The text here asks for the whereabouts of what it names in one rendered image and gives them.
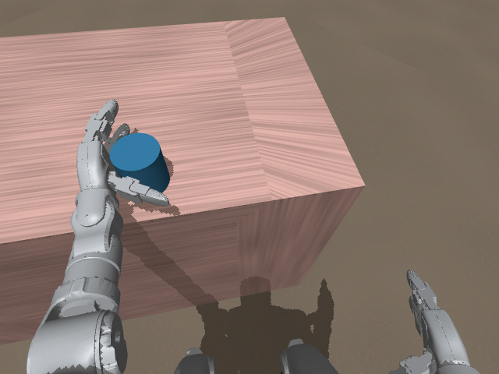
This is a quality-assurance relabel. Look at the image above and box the left robot hand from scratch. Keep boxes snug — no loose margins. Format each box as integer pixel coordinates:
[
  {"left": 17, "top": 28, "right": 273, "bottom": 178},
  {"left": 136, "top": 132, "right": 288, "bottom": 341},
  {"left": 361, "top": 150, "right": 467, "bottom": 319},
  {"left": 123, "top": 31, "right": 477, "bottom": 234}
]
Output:
[{"left": 77, "top": 99, "right": 169, "bottom": 206}]

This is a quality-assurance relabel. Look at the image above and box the right robot hand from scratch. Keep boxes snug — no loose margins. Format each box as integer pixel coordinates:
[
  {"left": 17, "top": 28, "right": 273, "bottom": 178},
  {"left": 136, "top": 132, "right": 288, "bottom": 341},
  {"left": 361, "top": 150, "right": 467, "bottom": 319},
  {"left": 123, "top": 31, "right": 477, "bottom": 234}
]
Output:
[{"left": 389, "top": 270, "right": 471, "bottom": 374}]

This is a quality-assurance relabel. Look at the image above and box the can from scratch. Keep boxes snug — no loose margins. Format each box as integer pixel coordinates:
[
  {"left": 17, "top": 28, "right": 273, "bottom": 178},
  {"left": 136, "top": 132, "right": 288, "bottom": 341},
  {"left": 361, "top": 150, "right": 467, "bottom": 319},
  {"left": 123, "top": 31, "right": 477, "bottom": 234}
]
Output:
[{"left": 110, "top": 133, "right": 170, "bottom": 193}]

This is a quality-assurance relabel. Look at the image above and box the left robot arm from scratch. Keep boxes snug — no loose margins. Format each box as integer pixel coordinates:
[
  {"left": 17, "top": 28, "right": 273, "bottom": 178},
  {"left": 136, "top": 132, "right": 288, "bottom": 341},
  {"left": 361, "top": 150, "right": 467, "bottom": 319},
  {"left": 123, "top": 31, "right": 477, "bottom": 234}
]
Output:
[{"left": 27, "top": 188, "right": 128, "bottom": 374}]

